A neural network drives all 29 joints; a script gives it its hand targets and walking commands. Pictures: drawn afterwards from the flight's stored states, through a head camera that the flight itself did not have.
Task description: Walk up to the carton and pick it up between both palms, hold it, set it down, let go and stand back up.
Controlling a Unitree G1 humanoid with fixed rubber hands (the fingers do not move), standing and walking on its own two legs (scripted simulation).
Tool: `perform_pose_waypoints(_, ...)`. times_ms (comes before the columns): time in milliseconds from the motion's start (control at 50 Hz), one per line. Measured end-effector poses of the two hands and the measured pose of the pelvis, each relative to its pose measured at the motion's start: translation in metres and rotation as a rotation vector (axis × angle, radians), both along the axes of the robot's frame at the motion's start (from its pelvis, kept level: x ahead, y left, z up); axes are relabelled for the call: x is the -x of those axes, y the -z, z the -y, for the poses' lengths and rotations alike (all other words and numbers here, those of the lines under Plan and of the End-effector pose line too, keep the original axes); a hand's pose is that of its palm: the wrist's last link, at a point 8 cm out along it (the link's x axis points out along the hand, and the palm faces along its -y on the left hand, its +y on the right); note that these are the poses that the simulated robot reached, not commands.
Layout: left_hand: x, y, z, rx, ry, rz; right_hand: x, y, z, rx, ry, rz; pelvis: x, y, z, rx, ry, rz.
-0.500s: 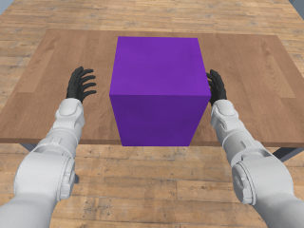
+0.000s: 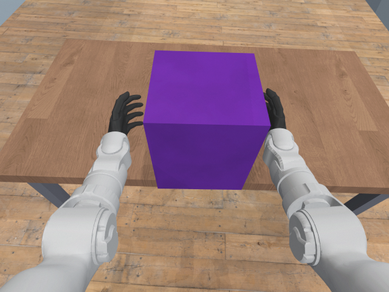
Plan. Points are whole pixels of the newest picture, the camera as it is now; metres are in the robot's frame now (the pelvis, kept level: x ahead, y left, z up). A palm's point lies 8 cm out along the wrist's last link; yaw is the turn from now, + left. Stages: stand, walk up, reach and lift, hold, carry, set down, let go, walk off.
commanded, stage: reach and lift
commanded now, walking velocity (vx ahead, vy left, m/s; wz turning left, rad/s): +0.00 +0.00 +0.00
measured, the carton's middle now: (202, 126) +0.47 -0.01 +0.04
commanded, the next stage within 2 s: none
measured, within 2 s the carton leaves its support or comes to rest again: neither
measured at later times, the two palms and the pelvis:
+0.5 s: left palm (122, 113) +0.46 +0.16 +0.09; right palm (267, 119) +0.45 -0.14 +0.10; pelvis +0.00 +0.00 +0.00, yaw +0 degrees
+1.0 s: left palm (119, 113) +0.46 +0.16 +0.10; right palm (263, 126) +0.44 -0.13 +0.09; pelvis +0.01 +0.01 +0.01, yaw +5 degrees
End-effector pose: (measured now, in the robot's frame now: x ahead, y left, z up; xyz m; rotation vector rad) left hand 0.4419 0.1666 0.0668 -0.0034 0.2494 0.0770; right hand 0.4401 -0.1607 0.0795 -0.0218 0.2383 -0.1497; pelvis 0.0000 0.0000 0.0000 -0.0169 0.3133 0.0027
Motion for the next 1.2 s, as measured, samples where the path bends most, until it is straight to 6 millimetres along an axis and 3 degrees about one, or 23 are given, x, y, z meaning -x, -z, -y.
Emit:
perform_pose_waypoints(120,-0.003,0.000,0.006,0.010,0.000,0.010,0.000,-0.001,-0.001,0.009,0.006,-0.004,0.002,0.001,0.002,-0.004,-0.002,-0.025)
perform_pose_waypoints(320,-0.018,-0.018,0.018,0.012,0.021,0.039,-0.001,-0.008,-0.007,0.017,0.014,0.001,0.003,0.001,0.001,-0.006,-0.001,-0.039)
perform_pose_waypoints(640,-0.022,-0.027,-0.001,-0.022,-0.006,0.025,-0.009,-0.017,-0.027,-0.006,0.027,0.019,-0.004,-0.003,-0.005,0.000,-0.015,-0.012)
perform_pose_waypoints(960,-0.021,-0.030,0.003,-0.069,0.018,0.022,0.001,-0.005,-0.025,0.025,0.044,0.018,-0.012,-0.008,-0.006,-0.001,-0.079,0.045)
perform_pose_waypoints(1200,-0.014,-0.028,0.001,-0.062,0.004,0.003,0.002,-0.006,-0.028,0.045,0.023,0.022,-0.028,-0.011,0.004,-0.015,-0.121,0.136)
